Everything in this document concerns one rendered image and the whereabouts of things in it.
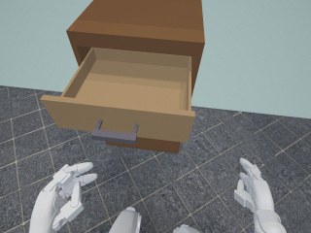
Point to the left robot hand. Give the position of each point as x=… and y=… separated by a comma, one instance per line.
x=45, y=217

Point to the robot right forearm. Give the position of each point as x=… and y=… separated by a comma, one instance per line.
x=267, y=221

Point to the handle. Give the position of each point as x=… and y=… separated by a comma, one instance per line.
x=114, y=136

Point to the left robot thigh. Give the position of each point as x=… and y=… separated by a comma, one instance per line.
x=127, y=222

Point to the right robot hand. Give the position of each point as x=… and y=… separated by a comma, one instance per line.
x=259, y=196

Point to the cabinet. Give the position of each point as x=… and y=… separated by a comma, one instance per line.
x=157, y=26

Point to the drawer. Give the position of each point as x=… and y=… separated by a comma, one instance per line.
x=126, y=87

